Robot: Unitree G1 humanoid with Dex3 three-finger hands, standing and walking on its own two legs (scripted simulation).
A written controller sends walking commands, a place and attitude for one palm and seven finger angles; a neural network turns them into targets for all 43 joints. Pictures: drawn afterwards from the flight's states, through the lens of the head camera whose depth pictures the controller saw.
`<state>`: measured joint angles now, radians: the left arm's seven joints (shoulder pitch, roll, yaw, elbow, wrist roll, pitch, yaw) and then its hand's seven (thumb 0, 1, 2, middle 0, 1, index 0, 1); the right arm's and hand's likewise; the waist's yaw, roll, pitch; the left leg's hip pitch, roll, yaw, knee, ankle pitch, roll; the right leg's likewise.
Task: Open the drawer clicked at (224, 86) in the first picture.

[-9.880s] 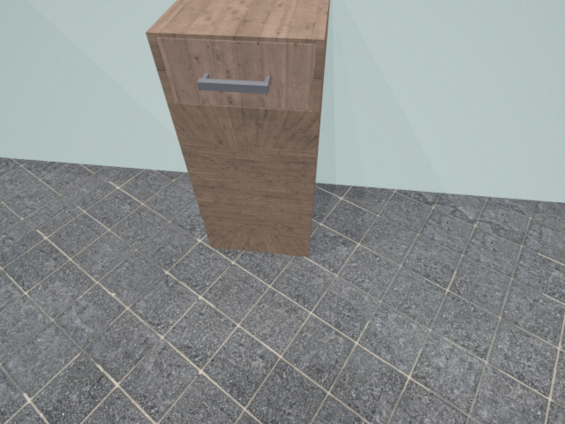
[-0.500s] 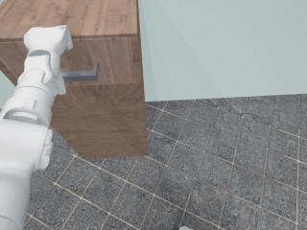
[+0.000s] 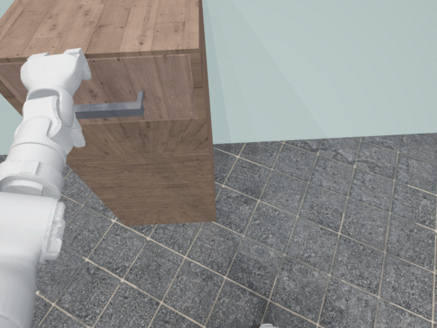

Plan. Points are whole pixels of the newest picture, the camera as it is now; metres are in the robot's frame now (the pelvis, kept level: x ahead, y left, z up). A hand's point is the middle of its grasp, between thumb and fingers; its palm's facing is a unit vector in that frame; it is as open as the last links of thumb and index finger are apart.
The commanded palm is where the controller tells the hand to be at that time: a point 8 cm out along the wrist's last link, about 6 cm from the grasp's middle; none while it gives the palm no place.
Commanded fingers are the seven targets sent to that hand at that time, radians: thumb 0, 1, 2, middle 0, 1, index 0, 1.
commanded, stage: move the hooked fingers above the handle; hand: left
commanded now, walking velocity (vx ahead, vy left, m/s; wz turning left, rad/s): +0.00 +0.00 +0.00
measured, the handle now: (102, 104) +0.57 +0.23 +0.06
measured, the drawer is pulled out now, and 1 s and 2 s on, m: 0.00 0.00 0.00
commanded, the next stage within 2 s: lower the fingers behind the handle in 1.58 s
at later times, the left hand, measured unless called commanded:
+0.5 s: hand (99, 93) +0.52 +0.20 +0.13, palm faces +0.03 +0.00 -1.00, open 13.3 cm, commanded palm +0.49 +0.24 +0.17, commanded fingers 0.00 -0.50 0.30 -0.30 -1.20 -0.30 -1.20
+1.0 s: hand (91, 87) +0.52 +0.21 +0.14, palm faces +0.16 -0.01 -0.99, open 13.7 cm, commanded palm +0.50 +0.23 +0.17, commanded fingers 0.00 -0.50 0.30 -0.30 -1.20 -0.30 -1.20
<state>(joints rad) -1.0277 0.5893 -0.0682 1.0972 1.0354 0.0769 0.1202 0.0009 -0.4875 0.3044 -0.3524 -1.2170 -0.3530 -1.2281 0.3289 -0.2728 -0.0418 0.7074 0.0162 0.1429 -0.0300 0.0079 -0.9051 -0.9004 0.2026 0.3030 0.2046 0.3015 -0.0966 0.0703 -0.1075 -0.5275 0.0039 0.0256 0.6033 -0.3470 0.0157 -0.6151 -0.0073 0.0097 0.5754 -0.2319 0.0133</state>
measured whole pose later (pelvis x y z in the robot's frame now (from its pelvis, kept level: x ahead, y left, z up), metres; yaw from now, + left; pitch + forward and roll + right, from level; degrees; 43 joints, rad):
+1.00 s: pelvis -0.01 +0.00 -0.01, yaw +0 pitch +16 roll +0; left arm -1.07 0.57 -0.05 1.07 1.08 -0.08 0.26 0.00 -0.49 0.30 -0.33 -1.21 -0.33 -1.21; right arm 0.31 -0.30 -0.05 0.71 -0.01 0.09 -0.03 0.01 -0.91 -0.90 0.20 0.30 0.20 0.30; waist -0.13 0.04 -0.10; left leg -0.59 0.00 0.02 0.66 -0.36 0.02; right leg -0.66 -0.01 0.00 0.62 -0.24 0.02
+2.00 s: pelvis +0.00 +0.00 -0.01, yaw -1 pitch +19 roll +0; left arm -0.95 0.56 0.02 1.00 1.11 -0.16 0.24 0.00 -0.49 0.30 -0.35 -1.22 -0.32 -1.21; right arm 0.33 -0.26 -0.04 0.67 -0.02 0.09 -0.04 0.01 -0.90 -0.90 0.20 0.30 0.20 0.30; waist -0.12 0.05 -0.09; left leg -0.64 0.01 0.03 0.70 -0.39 0.01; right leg -0.73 0.00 0.02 0.67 -0.27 0.01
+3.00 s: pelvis -0.01 +0.01 -0.02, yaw +0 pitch +21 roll -1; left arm -0.99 0.58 -0.04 1.12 1.09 -0.14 0.19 0.00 -0.49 0.30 -0.30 -1.20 -0.30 -1.21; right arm 0.39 -0.26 -0.05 0.70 -0.03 0.08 -0.03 0.00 -0.90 -0.90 0.20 0.30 0.21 0.30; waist -0.15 0.04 -0.12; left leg -0.74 0.01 0.02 0.80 -0.42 0.02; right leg -0.82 0.00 0.01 0.73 -0.28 0.02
